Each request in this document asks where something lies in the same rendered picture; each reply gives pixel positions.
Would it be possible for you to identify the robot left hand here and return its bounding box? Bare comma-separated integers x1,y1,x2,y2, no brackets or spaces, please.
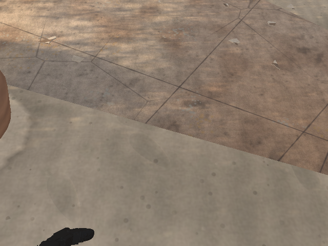
37,228,94,246

